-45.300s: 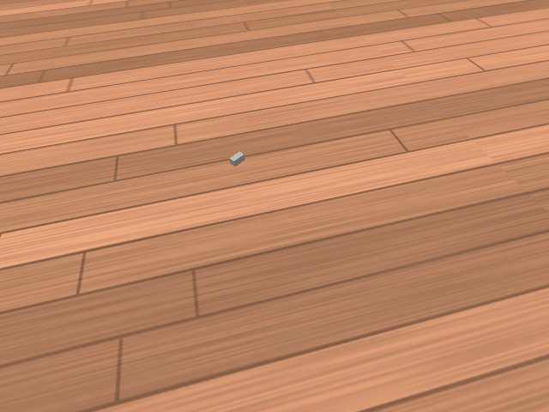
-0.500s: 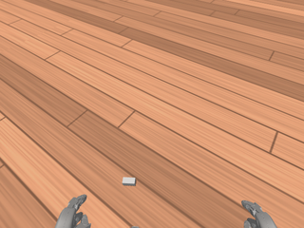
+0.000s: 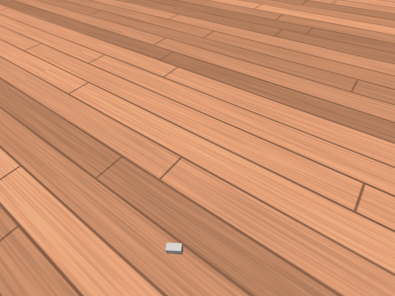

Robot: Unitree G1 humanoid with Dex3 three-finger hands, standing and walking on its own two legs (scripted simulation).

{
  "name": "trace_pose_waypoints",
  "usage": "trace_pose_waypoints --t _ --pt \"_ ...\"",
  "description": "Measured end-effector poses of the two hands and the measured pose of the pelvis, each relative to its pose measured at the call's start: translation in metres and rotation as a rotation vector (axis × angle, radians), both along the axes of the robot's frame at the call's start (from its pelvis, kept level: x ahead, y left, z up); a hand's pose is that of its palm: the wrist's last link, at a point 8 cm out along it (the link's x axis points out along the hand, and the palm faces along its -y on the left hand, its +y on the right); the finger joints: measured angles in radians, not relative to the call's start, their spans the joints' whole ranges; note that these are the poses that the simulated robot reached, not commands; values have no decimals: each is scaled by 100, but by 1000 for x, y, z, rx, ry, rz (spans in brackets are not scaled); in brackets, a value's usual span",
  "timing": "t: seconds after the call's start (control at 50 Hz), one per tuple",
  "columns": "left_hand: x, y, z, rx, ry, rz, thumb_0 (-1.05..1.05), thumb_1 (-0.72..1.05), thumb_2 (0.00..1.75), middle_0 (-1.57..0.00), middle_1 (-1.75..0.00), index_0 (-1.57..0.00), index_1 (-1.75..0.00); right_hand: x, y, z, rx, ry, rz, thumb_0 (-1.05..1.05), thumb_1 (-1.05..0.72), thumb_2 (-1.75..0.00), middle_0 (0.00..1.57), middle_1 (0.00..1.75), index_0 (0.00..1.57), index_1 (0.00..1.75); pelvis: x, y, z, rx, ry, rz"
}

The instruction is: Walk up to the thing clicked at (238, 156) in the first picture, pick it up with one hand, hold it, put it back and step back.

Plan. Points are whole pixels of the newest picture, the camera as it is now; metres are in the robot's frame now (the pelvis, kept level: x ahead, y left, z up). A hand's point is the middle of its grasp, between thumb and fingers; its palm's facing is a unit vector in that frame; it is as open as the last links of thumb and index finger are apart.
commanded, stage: stand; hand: left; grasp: from above
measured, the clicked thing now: (174, 248) +0.49 +0.20 -0.76
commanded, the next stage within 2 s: step back in 1.88 s
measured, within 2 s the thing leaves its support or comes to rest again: neither
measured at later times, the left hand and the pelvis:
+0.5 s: hand out of the picture +0.04 +0.24 -0.16, palm faces +0.01 -0.94 -0.34, open 7.4 cm; pelvis -0.01 -0.01 +0.01, yaw +0 degrees
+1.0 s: hand out of the picture +0.07 +0.24 -0.15, palm faces +0.00 -0.94 -0.34, open 7.4 cm; pelvis +0.00 -0.01 +0.01, yaw +0 degrees
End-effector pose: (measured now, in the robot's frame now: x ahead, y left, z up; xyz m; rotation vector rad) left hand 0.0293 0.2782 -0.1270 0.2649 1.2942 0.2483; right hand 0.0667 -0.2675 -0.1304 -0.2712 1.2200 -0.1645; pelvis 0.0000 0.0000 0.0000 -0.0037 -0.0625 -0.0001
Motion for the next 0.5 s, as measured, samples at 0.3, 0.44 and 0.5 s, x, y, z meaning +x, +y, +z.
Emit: trace_pose_waypoints --t 0.3,0.44,0.5 --pt "4 3 8 16 -10 -12 0 90 90 -20 -30 -21 -30 -9 -15 5 -7 16 -15 0 -90 -90 20 30 20 30 -7 -6 5 -2 -11 1" --pt "7 2 8 11 -3 -20 0 90 90 -20 -30 -21 -30 -17 -22 7 -20 40 -23 0 -90 -90 20 30 20 30 -8 -8 6 -3 -5 -2" --pt "8 1 8 10 1 -22 0 90 90 -20 -30 -21 -30 -19 -24 7 -22 50 -24 0 -90 -90 20 30 20 30 -7 -9 6 -2 -2 -3"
